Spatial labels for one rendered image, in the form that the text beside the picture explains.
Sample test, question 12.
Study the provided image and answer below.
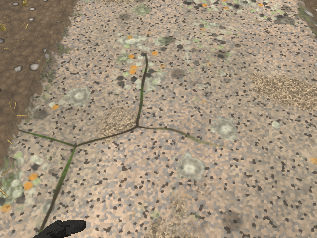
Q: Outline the left robot hand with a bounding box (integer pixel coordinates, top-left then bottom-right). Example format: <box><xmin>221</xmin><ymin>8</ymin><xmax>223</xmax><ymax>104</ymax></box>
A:
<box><xmin>33</xmin><ymin>219</ymin><xmax>86</xmax><ymax>238</ymax></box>

